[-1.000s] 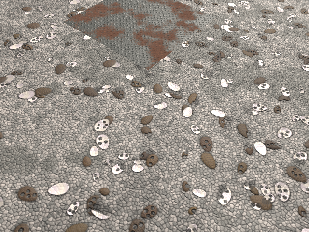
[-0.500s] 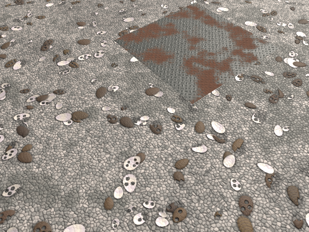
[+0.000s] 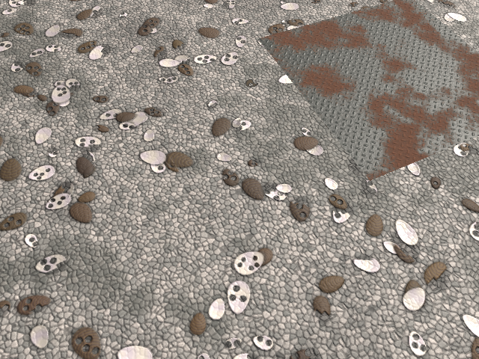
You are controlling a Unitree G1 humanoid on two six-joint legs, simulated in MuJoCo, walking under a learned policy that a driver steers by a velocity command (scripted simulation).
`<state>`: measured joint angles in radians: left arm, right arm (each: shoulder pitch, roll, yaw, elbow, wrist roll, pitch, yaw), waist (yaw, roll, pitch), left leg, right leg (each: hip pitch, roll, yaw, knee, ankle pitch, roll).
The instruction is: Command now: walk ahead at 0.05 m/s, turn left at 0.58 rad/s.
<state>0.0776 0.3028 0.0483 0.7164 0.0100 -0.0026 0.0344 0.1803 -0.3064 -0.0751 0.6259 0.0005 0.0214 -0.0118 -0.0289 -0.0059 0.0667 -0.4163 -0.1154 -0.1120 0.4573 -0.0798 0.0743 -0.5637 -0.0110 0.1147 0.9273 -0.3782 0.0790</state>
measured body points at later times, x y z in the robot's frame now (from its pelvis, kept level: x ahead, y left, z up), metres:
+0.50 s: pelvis +0.03 -0.05 +0.00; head +0.06 -0.05 +0.45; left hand +0.10 +0.23 -0.11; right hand +0.23 -0.28 -0.10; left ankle -0.01 +0.09 -0.74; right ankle +0.07 -0.17 -0.73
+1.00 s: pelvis +0.01 -0.09 +0.01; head +0.05 -0.13 +0.45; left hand +0.18 +0.18 -0.07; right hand +0.14 -0.39 -0.11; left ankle +0.00 +0.07 -0.64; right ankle +0.02 -0.17 -0.73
